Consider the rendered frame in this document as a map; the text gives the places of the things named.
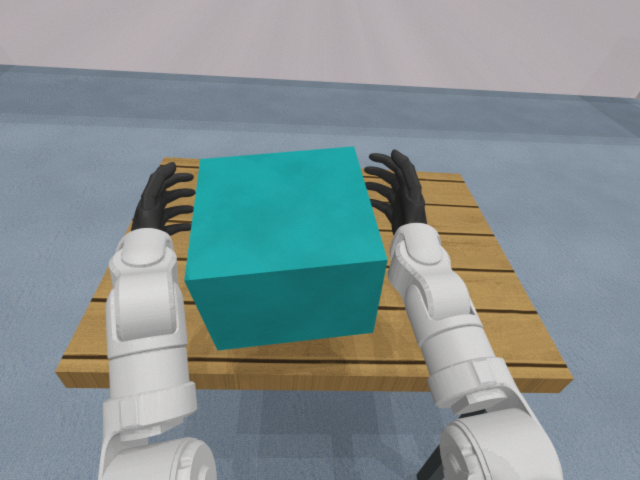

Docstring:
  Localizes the carton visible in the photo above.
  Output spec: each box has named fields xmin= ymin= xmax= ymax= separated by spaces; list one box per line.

xmin=184 ymin=146 xmax=388 ymax=351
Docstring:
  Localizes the right robot hand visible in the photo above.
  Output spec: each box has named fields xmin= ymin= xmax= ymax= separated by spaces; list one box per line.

xmin=364 ymin=149 xmax=427 ymax=235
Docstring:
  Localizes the robot right upper arm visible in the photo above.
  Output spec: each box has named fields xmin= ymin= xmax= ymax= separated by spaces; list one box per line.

xmin=439 ymin=408 xmax=563 ymax=480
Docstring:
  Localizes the left robot hand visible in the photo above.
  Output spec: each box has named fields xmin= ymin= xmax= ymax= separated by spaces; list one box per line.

xmin=131 ymin=162 xmax=196 ymax=236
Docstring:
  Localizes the robot left upper arm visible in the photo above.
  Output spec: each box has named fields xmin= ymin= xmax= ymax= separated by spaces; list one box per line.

xmin=102 ymin=437 xmax=217 ymax=480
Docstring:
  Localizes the table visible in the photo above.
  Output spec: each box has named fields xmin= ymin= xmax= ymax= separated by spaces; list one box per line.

xmin=55 ymin=157 xmax=574 ymax=480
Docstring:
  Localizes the robot left forearm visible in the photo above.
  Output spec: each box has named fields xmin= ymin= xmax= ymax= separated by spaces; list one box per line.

xmin=98 ymin=228 xmax=197 ymax=480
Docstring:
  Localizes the robot right forearm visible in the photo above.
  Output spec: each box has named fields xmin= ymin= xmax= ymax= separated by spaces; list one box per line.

xmin=388 ymin=223 xmax=563 ymax=479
